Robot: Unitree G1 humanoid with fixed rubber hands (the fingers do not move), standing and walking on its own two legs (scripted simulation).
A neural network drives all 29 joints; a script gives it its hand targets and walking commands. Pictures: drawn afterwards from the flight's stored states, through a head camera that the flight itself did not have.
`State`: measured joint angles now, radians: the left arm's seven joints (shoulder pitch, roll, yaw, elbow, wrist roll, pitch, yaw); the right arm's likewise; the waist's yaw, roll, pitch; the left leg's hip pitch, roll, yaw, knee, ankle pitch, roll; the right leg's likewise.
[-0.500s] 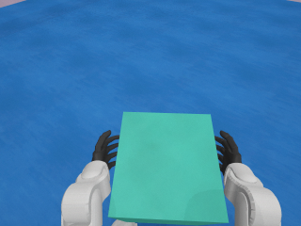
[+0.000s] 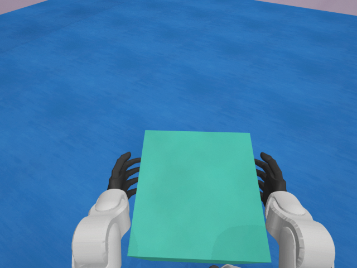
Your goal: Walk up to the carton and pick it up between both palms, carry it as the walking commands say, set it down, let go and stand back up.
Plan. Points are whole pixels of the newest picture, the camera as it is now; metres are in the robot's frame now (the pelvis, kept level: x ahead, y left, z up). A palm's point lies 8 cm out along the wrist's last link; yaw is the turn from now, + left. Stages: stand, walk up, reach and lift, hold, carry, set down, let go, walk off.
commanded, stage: carry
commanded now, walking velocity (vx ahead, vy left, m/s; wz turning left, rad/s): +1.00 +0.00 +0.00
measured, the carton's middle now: (193, 204) +0.24 +0.00 +0.03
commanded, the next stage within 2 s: none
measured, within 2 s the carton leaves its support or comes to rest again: neither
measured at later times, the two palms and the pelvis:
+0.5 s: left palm (136, 66) +0.67 +0.17 +0.12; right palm (227, 66) +0.64 -0.12 +0.13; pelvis +0.41 +0.05 +0.04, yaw -4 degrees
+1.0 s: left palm (141, 40) +0.84 +0.17 +0.13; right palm (218, 38) +0.84 -0.12 +0.13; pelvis +0.60 +0.03 +0.03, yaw +0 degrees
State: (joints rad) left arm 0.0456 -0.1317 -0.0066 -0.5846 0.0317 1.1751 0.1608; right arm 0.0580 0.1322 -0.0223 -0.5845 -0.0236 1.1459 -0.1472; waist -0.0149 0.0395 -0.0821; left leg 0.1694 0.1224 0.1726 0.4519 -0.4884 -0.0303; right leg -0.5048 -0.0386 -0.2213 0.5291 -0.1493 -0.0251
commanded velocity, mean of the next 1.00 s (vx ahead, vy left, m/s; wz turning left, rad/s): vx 0.12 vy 0.00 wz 0.00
